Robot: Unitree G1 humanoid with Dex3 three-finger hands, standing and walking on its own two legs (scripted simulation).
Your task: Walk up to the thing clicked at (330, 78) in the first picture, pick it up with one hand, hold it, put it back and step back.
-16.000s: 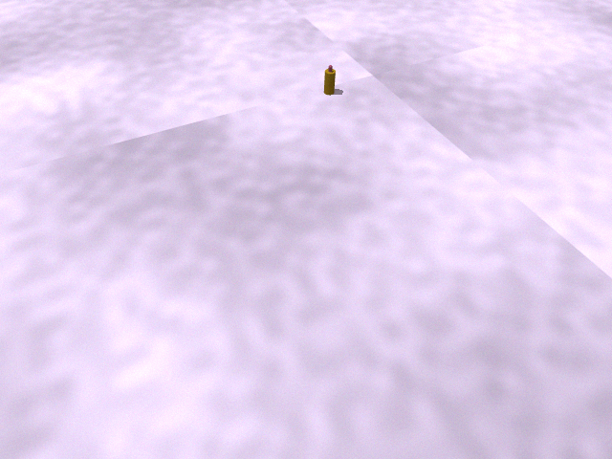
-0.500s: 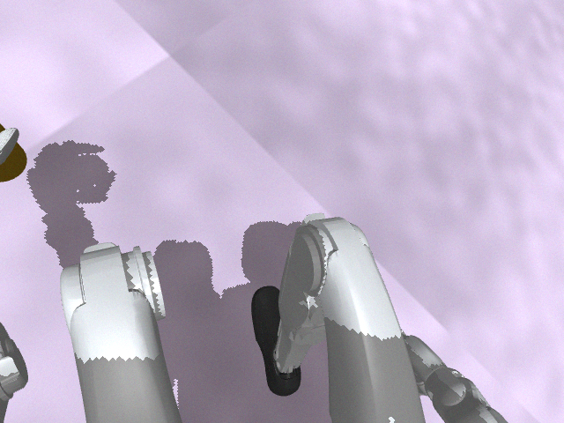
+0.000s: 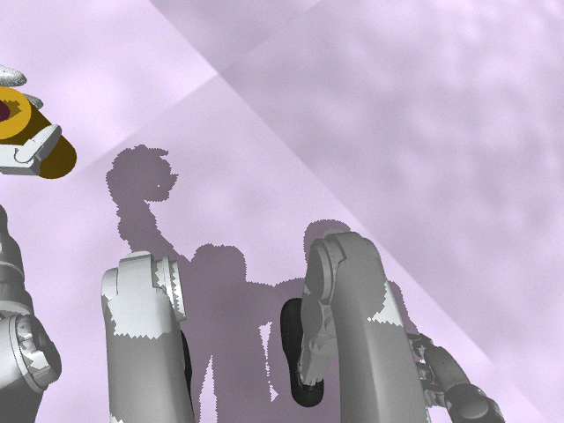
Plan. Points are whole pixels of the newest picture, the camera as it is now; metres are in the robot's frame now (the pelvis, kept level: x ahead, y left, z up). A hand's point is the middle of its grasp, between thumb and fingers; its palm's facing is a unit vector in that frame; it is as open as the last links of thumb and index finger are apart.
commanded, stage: settle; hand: left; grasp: from the side
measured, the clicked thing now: (22, 132) +0.47 +0.29 -0.07
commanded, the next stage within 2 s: lift in 0.82 s
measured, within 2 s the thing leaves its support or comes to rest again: neither
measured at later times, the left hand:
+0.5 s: hand (11, 109) +0.47 +0.28 -0.01, palm faces +0.25 -0.97 -0.05, open 8.7 cm
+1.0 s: hand (18, 98) +0.47 +0.27 +0.01, palm faces +0.26 -0.96 -0.05, open 8.7 cm
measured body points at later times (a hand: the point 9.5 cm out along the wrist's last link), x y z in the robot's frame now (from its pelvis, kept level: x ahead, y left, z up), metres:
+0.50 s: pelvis +0.00 +0.00 +0.02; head +0.21 +0.07 +0.41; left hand +0.45 +0.33 -0.01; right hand +0.11 -0.27 -0.09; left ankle +0.07 +0.13 -0.31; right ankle +0.10 -0.12 -0.31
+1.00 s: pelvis +0.00 +0.00 +0.03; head +0.20 +0.06 +0.42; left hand +0.45 +0.32 +0.01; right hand +0.10 -0.27 -0.09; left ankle +0.07 +0.13 -0.31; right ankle +0.10 -0.12 -0.31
